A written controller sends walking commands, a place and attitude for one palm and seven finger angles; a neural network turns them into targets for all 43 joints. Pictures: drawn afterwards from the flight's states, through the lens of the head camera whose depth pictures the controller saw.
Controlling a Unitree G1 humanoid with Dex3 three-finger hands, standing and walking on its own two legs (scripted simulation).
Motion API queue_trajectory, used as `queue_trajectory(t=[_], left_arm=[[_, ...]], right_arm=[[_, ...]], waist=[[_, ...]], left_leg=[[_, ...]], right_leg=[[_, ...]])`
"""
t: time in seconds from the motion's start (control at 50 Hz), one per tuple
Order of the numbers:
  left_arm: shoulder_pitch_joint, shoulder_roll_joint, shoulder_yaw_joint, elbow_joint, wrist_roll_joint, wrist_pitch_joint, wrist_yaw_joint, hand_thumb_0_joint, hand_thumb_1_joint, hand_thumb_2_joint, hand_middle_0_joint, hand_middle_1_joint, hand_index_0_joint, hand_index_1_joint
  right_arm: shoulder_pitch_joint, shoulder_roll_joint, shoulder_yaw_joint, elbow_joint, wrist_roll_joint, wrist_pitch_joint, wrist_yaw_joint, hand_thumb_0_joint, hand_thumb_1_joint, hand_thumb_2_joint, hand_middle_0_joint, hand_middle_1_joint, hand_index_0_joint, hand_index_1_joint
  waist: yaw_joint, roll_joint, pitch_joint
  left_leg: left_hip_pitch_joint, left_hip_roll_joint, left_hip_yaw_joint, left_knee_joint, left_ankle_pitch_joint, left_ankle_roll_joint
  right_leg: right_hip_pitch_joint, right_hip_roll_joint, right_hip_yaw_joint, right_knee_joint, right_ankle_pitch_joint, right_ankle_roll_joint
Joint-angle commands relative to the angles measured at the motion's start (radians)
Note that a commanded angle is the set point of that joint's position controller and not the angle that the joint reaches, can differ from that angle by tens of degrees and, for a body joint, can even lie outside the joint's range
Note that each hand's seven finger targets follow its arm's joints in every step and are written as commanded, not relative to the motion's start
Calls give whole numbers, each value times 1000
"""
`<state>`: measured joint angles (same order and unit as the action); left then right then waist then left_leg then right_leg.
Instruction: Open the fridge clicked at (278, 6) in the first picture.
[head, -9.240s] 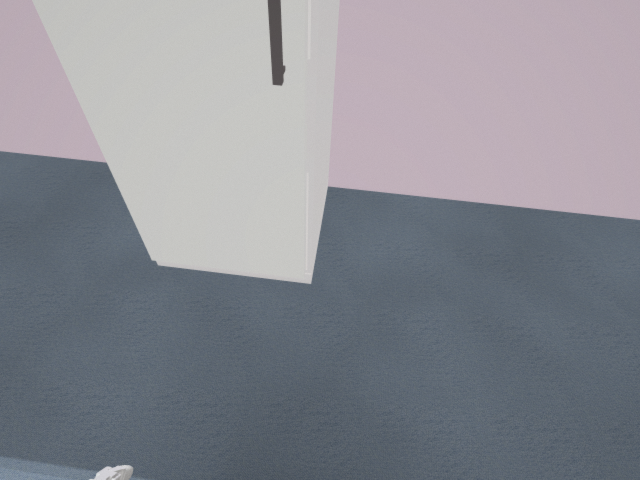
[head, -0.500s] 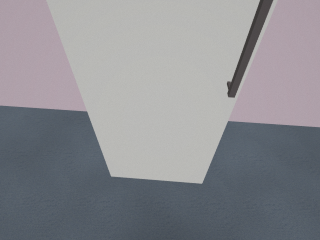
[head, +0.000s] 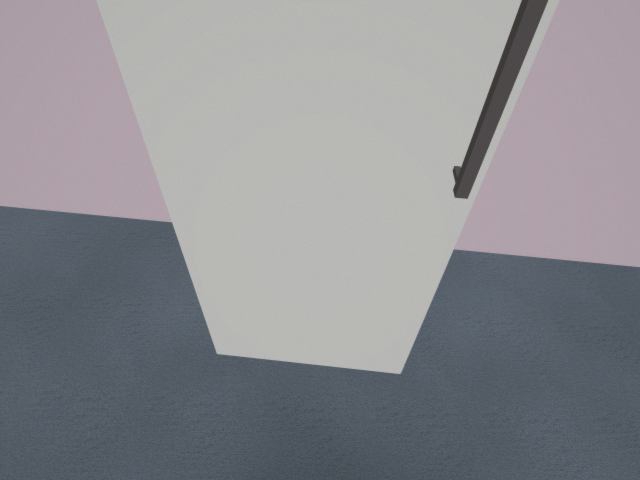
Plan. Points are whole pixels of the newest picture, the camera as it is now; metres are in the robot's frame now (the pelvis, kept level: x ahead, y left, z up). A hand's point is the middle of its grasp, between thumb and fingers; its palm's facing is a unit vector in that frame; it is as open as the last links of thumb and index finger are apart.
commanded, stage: look again from close up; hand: right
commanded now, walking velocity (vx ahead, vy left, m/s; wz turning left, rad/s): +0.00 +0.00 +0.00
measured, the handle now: (500, 72) +0.55 -0.18 +0.28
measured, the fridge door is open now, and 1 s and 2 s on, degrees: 0 0 0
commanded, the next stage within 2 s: raise the hand to about handle height in 0.72 s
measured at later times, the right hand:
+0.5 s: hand out of the picture +0.07 -0.19 -0.16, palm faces +0.00 +0.97 -0.23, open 7.4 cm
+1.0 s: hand (497, 413) +0.22 -0.19 +0.00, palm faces +0.28 +0.95 -0.11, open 7.6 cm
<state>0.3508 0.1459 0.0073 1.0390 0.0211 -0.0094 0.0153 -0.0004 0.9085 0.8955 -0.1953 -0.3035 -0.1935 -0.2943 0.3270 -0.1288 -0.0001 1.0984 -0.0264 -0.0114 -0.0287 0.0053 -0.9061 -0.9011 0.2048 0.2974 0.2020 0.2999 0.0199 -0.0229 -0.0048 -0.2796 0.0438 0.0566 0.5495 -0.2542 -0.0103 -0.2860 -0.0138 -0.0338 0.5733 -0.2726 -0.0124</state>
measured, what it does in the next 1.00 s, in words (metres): stands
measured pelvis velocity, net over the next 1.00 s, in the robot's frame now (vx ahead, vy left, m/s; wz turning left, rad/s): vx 0.02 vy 0.01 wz -0.02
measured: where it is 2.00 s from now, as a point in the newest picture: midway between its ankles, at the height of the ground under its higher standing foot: outside the picture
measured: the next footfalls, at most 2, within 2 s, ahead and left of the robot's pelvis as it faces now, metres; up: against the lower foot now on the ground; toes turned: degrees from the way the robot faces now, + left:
none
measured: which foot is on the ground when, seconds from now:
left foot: down 0.00-1.00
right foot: down 0.00-1.00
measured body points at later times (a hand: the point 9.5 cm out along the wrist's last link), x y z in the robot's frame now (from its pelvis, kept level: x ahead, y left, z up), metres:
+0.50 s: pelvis +0.03 +0.00 +0.01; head +0.04 +0.01 +0.46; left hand +0.07 +0.24 -0.15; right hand +0.07 -0.24 -0.14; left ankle +0.03 +0.13 -0.73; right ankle +0.02 -0.11 -0.73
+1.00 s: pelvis +0.02 +0.01 +0.00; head +0.03 +0.02 +0.45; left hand +0.15 +0.26 -0.11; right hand +0.20 -0.24 +0.01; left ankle +0.03 +0.13 -0.73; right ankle +0.02 -0.11 -0.73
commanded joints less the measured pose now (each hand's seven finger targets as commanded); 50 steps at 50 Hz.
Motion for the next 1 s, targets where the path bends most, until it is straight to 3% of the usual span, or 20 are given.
queue_trajectory(t=[0.0,0.1,0.24,0.52,0.78,0.8,0.82,0.84,0.86,0.88,0.9,0.92,0.94,0.96,0.98], left_arm=[[5,114,14,-68,-1,-24,3,0,900,900,-200,-300,-200,-300],[-2,129,11,-54,-3,-29,4,0,900,900,-200,-300,-200,-300],[-26,157,11,-34,-5,-39,5,0,900,900,-200,-300,-200,-300],[-115,187,6,-5,-6,-29,4,0,900,900,-200,-300,-200,-300],[-134,190,5,21,-7,-27,6,0,900,900,-200,-300,-200,-300],[-160,173,11,-36,-20,-31,3,0,900,900,-200,-300,-200,-300],[-126,290,40,-342,-65,-169,43,0,900,900,-200,-300,-200,-300],[-172,199,5,-322,-55,-238,87,0,900,900,-200,-300,-200,-300],[-191,168,16,-357,-53,-281,82,0,900,900,-200,-300,-200,-300],[-165,187,33,-325,-64,-295,78,0,900,900,-200,-300,-200,-300],[-191,210,49,-388,-55,-307,73,0,900,900,-200,-300,-200,-300],[-188,215,66,-393,-40,-313,68,0,900,900,-200,-300,-200,-300],[-200,208,80,-422,-39,-315,57,0,900,900,-200,-300,-200,-300],[-208,200,81,-438,-33,-314,41,0,900,900,-200,-300,-200,-300],[-229,206,89,-463,-32,-311,27,0,900,900,-200,-300,-200,-300]], right_arm=[[43,-104,-18,-67,5,-16,-9,0,-900,-900,200,300,200,300],[23,-132,-18,-82,9,-17,-7,0,-900,-900,200,300,200,300],[-15,-180,-27,-99,10,-25,-7,0,-900,-900,200,300,200,300],[-61,-211,-24,-78,11,-19,-2,0,-900,-900,200,300,200,300],[-61,-219,-24,-61,12,-23,-2,0,-900,-900,200,300,200,300],[46,-184,-16,-20,7,-31,-47,0,-900,-900,200,300,200,300],[-756,-467,-257,-1545,189,-259,-42,0,-877,-890,202,315,202,315],[-470,-520,-301,-1428,131,-244,-88,0,-853,-880,203,330,203,330],[-1,-152,-97,-1251,167,-127,-74,0,-830,-870,205,345,205,345],[16,-90,-110,-1155,190,-102,-70,0,-807,-860,207,360,207,360],[-39,-106,-125,-1198,196,-148,-50,0,-783,-850,208,375,208,375],[56,-117,-175,-1106,205,-204,-18,0,-760,-840,210,390,210,390],[220,-107,-219,-1003,217,-264,29,0,-737,-830,212,405,212,405],[315,-62,-207,-930,237,-336,93,0,-713,-820,213,420,213,420],[353,-53,-213,-903,262,-416,163,0,-690,-810,215,435,215,435]], waist=[[-29,-2,108],[-27,29,102],[-23,38,12],[-24,7,29],[-25,31,10],[-47,105,4],[51,-125,-458],[-10,-239,-343],[-24,-226,-249],[12,-100,-145],[18,-45,-23],[5,66,-12],[-43,123,8],[-62,221,-4],[-73,253,2]], left_leg=[[37,34,-52,-89,-59,41],[52,52,-65,-116,-2,38],[105,72,-68,-114,148,37],[115,82,-79,-156,152,34],[138,89,-78,-171,219,37],[133,141,-142,-146,609,16],[203,24,-29,-52,496,45],[128,-19,-24,-28,259,43],[61,-37,46,-7,105,42],[-4,-33,55,-23,96,30],[-69,-33,65,-33,86,22],[-111,-38,73,-23,45,19],[-116,-43,74,4,27,25],[-163,-48,75,60,3,23],[-210,-47,61,110,-23,21]], right_leg=[[-128,-97,154,-256,-119,-30],[-70,-84,128,-252,-38,-28],[48,-83,85,-195,210,-22],[80,-84,76,-211,200,-10],[114,-89,67,-211,232,-4],[76,-100,26,-3,282,20],[305,11,27,-142,394,-5],[353,-12,-15,-143,387,2],[261,-25,19,-160,431,11],[184,-12,37,-122,369,18],[74,0,46,-81,245,20],[-8,5,41,-47,161,20],[-88,16,33,-12,137,26],[-165,20,24,36,105,32],[-244,22,16,89,60,36]])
